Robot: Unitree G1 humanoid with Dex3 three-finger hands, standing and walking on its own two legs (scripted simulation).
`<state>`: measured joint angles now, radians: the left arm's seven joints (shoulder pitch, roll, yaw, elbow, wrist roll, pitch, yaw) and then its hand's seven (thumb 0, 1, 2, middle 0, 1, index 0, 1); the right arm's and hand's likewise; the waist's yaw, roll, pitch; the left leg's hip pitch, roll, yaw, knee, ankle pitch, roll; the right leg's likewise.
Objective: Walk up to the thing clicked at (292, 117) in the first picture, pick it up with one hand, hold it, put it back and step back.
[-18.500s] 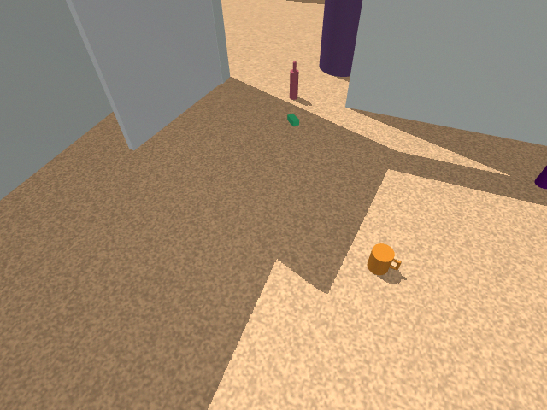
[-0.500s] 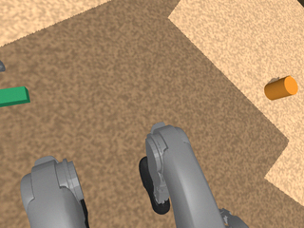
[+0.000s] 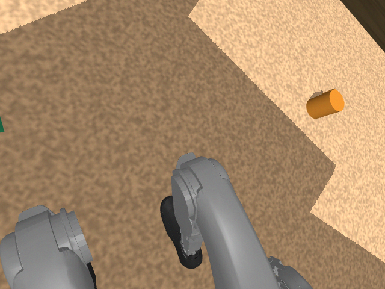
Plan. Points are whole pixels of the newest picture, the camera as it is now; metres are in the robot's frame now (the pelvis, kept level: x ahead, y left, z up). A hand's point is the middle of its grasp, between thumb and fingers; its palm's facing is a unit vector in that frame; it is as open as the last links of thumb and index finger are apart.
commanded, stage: rest palm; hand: left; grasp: from above
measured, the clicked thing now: out of the picture +0.51 +0.28 -0.30
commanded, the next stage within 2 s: close in 1.08 s
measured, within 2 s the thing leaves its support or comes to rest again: neither
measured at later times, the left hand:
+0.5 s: hand out of the picture +0.49 +0.29 -0.26, palm faces -0.48 -0.09 -0.87, open 12.1 cm
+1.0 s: hand out of the picture +0.48 +0.27 -0.27, palm faces -0.46 -0.08 -0.88, open 11.7 cm
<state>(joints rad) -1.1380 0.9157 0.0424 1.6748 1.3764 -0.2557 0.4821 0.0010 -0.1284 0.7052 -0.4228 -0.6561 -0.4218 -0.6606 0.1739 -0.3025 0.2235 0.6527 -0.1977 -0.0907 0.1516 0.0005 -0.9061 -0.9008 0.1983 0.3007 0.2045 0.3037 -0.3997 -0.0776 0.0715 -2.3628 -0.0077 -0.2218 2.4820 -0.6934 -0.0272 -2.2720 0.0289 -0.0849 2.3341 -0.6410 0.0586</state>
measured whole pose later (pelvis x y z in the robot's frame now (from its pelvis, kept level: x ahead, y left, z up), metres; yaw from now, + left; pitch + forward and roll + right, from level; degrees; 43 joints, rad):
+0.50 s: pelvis +0.01 +0.00 -0.01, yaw -2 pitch +30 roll -14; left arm -1.10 1.01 0.11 1.66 1.36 -0.25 0.52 0.00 -0.16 0.71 -0.40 -0.62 -0.39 -0.64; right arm 0.16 -0.33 0.27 0.63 -0.24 -0.15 0.20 0.00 -0.91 -0.90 0.20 0.30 0.20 0.30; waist -0.41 -0.12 0.16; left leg -2.36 -0.01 -0.27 2.55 -0.74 -0.04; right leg -2.26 0.04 -0.12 2.36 -0.66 0.07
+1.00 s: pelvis +0.00 +0.01 -0.01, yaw -3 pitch +29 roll -15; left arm -1.13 1.01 0.06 1.74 1.35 -0.23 0.61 0.00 -0.10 0.66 -0.45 -0.59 -0.44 -0.61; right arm 0.13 -0.34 0.31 0.63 -0.25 -0.21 0.23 0.00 -0.91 -0.91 0.20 0.30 0.20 0.30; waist -0.44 -0.14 0.18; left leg -2.35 0.00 -0.28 2.55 -0.73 -0.02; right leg -2.24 0.05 -0.13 2.35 -0.64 0.08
